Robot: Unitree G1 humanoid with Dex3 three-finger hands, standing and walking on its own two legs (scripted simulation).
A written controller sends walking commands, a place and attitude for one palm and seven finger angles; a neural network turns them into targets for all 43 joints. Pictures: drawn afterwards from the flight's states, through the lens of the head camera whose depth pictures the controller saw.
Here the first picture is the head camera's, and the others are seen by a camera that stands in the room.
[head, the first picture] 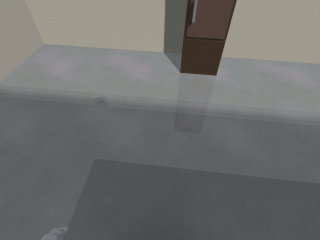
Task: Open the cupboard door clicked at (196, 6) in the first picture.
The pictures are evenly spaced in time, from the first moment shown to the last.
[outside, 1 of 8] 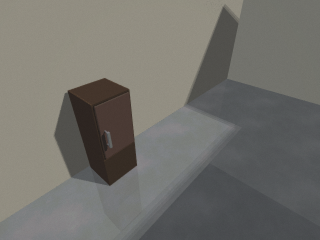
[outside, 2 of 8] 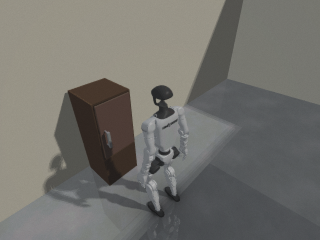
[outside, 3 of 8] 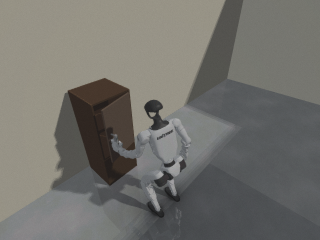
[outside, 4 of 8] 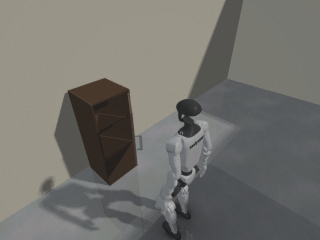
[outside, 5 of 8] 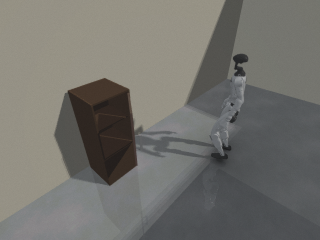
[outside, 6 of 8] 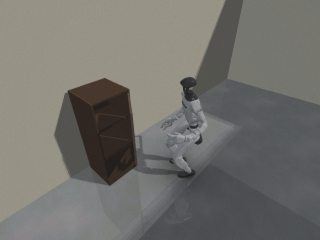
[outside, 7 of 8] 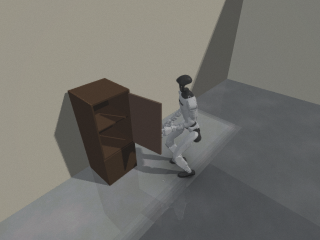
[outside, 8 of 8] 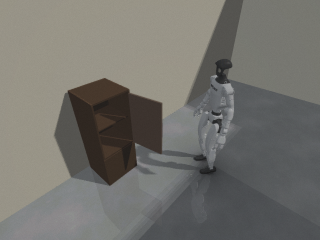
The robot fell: no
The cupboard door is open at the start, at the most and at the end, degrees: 0 100 100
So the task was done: yes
